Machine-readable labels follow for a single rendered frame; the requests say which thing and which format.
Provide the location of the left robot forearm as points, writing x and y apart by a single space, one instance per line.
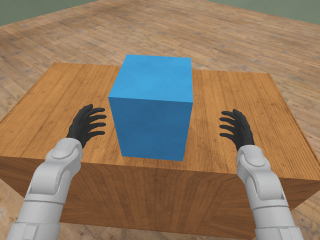
47 193

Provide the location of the right robot hand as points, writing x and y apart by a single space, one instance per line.
241 130

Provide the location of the carton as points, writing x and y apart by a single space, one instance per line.
151 103

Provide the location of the pedestal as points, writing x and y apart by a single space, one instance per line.
201 195

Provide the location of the right robot forearm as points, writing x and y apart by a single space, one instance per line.
267 200

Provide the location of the left robot hand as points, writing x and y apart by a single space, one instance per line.
81 127

